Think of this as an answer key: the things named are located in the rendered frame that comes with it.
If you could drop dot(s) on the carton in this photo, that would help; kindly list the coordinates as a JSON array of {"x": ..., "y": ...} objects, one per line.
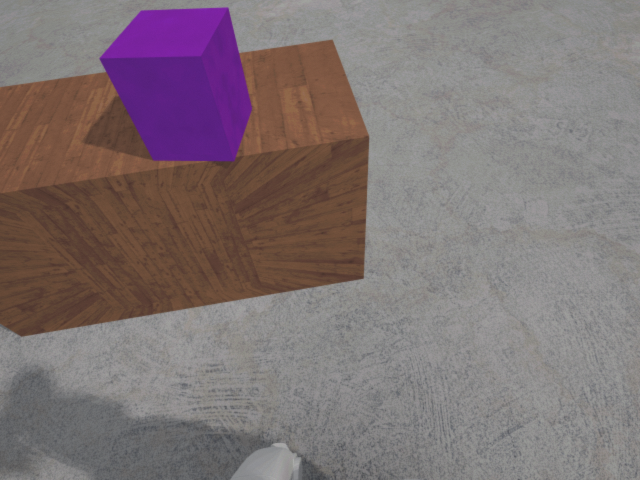
[{"x": 179, "y": 75}]

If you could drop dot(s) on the pedestal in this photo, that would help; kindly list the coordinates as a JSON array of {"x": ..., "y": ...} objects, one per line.
[{"x": 92, "y": 230}]

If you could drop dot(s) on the robot left thigh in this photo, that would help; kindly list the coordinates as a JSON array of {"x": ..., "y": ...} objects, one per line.
[{"x": 271, "y": 463}]

